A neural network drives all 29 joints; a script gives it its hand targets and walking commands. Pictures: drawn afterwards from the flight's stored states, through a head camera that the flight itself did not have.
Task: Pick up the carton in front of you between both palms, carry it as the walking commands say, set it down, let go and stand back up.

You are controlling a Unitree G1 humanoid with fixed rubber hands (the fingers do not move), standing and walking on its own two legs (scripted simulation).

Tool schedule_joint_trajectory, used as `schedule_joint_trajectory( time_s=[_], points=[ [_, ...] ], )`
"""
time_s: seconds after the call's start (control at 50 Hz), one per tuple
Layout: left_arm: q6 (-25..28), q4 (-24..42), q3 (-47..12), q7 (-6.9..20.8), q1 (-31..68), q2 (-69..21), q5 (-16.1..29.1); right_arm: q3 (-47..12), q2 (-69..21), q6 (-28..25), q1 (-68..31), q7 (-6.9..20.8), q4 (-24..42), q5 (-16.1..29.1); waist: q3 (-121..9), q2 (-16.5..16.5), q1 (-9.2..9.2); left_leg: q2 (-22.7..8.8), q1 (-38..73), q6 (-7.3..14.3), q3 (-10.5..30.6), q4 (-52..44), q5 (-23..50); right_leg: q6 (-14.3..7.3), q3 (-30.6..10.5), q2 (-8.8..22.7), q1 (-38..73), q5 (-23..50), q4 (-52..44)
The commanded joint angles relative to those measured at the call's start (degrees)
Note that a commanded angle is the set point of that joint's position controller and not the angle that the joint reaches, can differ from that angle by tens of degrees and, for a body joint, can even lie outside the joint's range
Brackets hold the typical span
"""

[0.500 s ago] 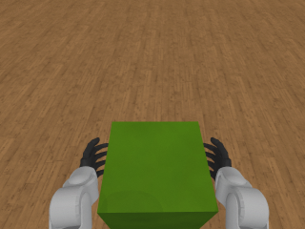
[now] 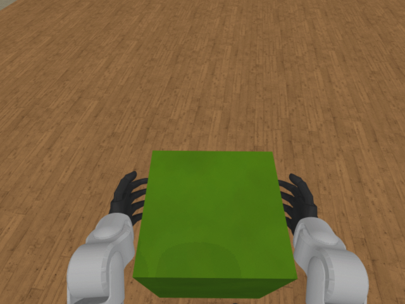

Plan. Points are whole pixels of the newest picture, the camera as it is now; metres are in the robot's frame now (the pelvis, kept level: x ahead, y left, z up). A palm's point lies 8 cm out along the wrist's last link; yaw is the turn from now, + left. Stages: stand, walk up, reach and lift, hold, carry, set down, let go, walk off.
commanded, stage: carry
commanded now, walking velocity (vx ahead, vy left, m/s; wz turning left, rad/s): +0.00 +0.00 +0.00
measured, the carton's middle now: (210, 231) +0.25 +0.00 +0.02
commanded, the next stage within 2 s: hold in 1.90 s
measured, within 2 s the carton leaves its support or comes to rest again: neither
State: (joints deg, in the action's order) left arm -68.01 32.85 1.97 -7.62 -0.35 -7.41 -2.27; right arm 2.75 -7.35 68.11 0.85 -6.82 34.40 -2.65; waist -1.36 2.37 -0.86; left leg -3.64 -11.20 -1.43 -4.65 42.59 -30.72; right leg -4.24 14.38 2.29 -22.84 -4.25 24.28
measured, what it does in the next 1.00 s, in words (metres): steps on the spot: left foot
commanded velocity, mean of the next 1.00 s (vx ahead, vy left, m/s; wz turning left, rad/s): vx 0.00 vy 0.00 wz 0.00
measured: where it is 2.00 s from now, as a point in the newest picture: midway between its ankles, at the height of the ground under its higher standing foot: outside the picture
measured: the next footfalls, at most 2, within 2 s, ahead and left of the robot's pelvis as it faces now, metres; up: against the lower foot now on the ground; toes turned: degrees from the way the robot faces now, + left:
left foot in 0.10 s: +0.05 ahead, +0.14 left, +0.00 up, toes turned +0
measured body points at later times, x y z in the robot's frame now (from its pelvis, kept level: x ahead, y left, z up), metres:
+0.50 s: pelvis +0.10 +0.02 +0.00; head +0.09 +0.02 +0.45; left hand +0.38 +0.16 +0.04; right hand +0.37 -0.14 +0.04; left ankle +0.01 +0.13 -0.73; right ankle +0.09 -0.08 -0.73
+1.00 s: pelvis +0.08 +0.02 +0.00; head +0.08 +0.02 +0.45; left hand +0.38 +0.17 +0.03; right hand +0.38 -0.13 +0.03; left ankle +0.01 +0.13 -0.73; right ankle +0.09 -0.08 -0.73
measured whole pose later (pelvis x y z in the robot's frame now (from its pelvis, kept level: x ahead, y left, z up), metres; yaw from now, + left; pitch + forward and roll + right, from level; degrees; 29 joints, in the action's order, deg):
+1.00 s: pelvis +0.08 +0.02 +0.00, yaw -1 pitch +3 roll +0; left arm -41.3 -6.1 8.8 -1.8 10.0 -7.8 -11.9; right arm 8.2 -7.8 40.8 -10.2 -1.6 -5.9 -12.0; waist -4.4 0.7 0.1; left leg -3.0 -9.4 -0.4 -7.4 28.8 -21.7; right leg -1.1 12.1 4.2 -17.9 -14.8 30.5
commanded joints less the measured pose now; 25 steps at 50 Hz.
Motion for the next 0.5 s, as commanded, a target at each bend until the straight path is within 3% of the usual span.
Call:
schedule_joint_trajectory(
  time_s=[0.0, 0.04, 0.12, 0.14, 0.2, 0.24, 0.34, 0.48],
  points=[
    [0.9, 5.5, -36.3, 8.6, 18.3, -45.9, 16.4, -39.4, -46.9, -0.7, -19.6, 6.7, 3.8, 15.2, -20.9, -11.2, 0.69, 1.0, -0.4, 0.6, -1.0, -17.1, 8.3, -0.9, -12.5, 12.6, 23.0, 12.3, -7.6],
    [1.4, 2.8, -35.9, 9.6, 18.8, -44.7, 15.0, -38.8, -45.7, -1.3, -19.5, 7.4, 1.2, 13.9, -19.7, -8.0, 1.06, -1.2, 3.3, 0.1, -1.2, -21.1, 19.1, 1.2, -9.8, 11.2, 19.8, 6.5, -6.5],
    [2.9, -4.5, -32.9, 10.9, 22.3, -39.0, 11.4, -35.5, -40.4, -2.6, -21.3, 8.8, -7.0, 10.3, -12.7, -3.1, 0.66, -5.5, -0.6, 0.5, 1.8, -20.4, 22.8, 2.4, -7.7, 8.2, 14.0, 0.3, -3.4],
    [3.6, -6.3, -32.1, 11.0, 22.3, -38.1, 10.7, -34.6, -39.5, -3.2, -21.3, 9.1, -9.3, 9.7, -12.1, -3.0, 0.67, -5.8, -0.5, 0.4, 1.7, -19.5, 23.1, 2.4, -8.1, 8.0, 13.3, 4.7, -3.2],
    [6.3, -10.5, -30.3, 11.3, 23.3, -37.5, 9.5, -33.1, -38.9, -6.0, -23.0, 10.0, -12.7, 9.4, -14.0, -2.4, 0.76, -5.9, 0.4, 0.4, 1.6, -17.6, 34.3, 2.3, -8.7, 8.3, 16.5, 20.1, 1.8],
    [7.9, -12.2, -30.4, 11.6, 24.0, -38.4, 9.4, -32.5, -39.1, -7.8, -22.9, 10.3, -14.3, 9.1, -15.8, -1.4, 0.82, -6.0, 1.1, 0.3, 1.4, -16.3, 40.3, 2.1, -8.2, 8.0, 17.7, 23.9, 4.0],
    [12.5, -17.1, -29.5, 12.9, 25.4, -40.2, 7.3, -30.1, -40.3, -12.7, -23.5, 11.9, -19.9, 7.3, -18.5, 0.2, 0.98, -6.0, 3.5, 0.3, 1.2, -14.7, 46.7, 2.3, -7.8, 7.2, 17.2, 24.1, 6.6],
    [21.1, -24.6, -26.6, 14.6, 28.4, -41.2, 4.2, -27.8, -41.2, -21.4, -28.0, 13.6, -26.7, 5.0, -18.9, -1.1, 1.19, -6.1, 3.7, 1.0, 1.2, -14.3, 47.2, 2.6, -7.7, 6.9, 16.6, 21.3, 7.6]
  ],
)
